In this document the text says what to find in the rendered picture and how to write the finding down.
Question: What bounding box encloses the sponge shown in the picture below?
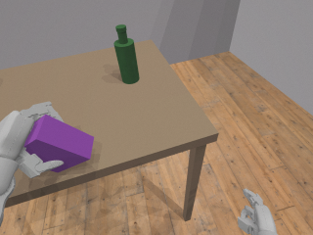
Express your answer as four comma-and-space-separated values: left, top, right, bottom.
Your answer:
24, 115, 94, 173

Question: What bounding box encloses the robot left hand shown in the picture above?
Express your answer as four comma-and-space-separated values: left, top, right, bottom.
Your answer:
0, 101, 64, 178

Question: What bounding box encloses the table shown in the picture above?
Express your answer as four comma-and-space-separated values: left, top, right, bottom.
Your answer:
0, 39, 219, 222

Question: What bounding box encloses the robot right hand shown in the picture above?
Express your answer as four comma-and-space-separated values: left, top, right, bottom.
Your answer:
238, 188, 277, 235

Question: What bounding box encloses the left robot forearm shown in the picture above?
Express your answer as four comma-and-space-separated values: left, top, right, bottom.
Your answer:
0, 157, 19, 227

